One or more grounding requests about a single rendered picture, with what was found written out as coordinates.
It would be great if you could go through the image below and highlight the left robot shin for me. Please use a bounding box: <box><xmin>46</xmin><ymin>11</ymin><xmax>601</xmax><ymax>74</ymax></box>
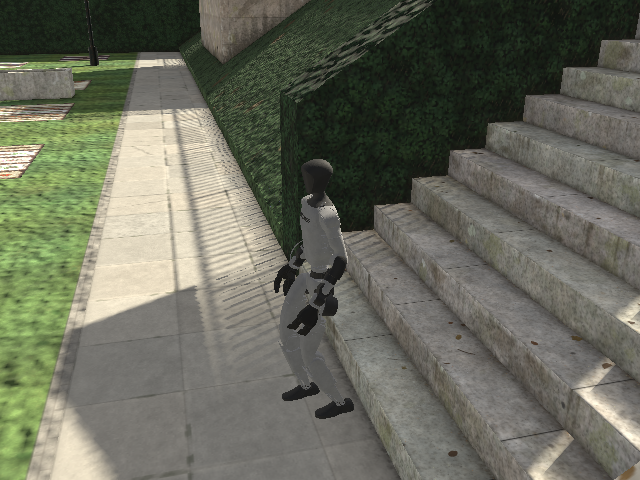
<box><xmin>302</xmin><ymin>357</ymin><xmax>345</xmax><ymax>406</ymax></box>

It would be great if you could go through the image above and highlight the robot left forearm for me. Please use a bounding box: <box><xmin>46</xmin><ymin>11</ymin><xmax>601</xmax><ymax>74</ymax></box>
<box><xmin>309</xmin><ymin>256</ymin><xmax>347</xmax><ymax>310</ymax></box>

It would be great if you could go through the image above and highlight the robot left upper arm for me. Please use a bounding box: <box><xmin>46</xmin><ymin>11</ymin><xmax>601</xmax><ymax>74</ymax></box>
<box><xmin>318</xmin><ymin>208</ymin><xmax>348</xmax><ymax>266</ymax></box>

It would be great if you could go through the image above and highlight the robot left hand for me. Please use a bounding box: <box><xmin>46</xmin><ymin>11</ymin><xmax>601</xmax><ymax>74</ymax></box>
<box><xmin>287</xmin><ymin>304</ymin><xmax>320</xmax><ymax>336</ymax></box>

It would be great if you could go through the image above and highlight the robot right hand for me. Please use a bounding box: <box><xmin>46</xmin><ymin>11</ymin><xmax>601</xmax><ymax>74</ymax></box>
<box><xmin>274</xmin><ymin>264</ymin><xmax>297</xmax><ymax>296</ymax></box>

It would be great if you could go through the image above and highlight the robot right forearm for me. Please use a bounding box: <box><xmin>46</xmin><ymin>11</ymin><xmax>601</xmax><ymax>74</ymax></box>
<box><xmin>289</xmin><ymin>244</ymin><xmax>306</xmax><ymax>270</ymax></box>

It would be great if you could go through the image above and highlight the robot left thigh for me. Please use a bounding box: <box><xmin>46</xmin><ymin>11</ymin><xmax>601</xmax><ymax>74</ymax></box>
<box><xmin>300</xmin><ymin>293</ymin><xmax>338</xmax><ymax>372</ymax></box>

